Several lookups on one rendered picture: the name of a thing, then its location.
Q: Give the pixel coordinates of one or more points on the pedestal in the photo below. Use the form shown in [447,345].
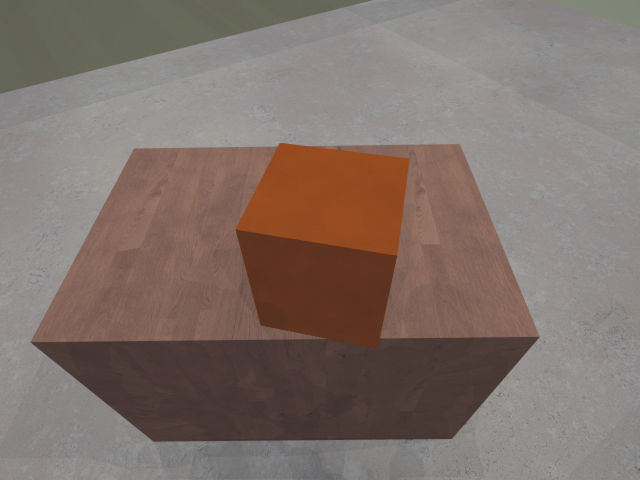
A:
[156,315]

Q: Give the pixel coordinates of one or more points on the carton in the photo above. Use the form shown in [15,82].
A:
[319,240]

